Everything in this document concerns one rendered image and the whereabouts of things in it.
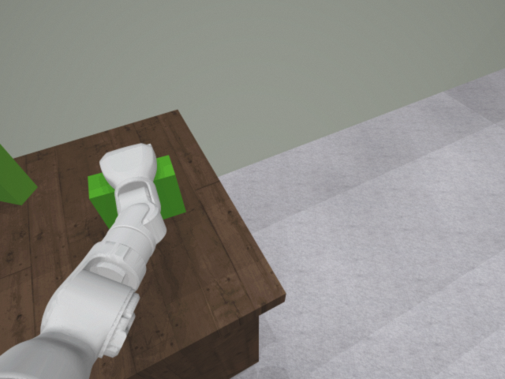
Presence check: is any left robot forearm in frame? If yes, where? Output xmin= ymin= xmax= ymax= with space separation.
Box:
xmin=40 ymin=177 xmax=166 ymax=333

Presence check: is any left robot upper arm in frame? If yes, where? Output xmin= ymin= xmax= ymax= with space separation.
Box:
xmin=0 ymin=269 xmax=140 ymax=379

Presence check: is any left robot hand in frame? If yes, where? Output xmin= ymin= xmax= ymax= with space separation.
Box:
xmin=99 ymin=143 xmax=157 ymax=189

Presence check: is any table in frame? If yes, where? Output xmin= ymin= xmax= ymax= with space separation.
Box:
xmin=0 ymin=110 xmax=286 ymax=379

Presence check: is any sponge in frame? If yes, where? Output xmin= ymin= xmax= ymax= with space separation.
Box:
xmin=88 ymin=155 xmax=186 ymax=230

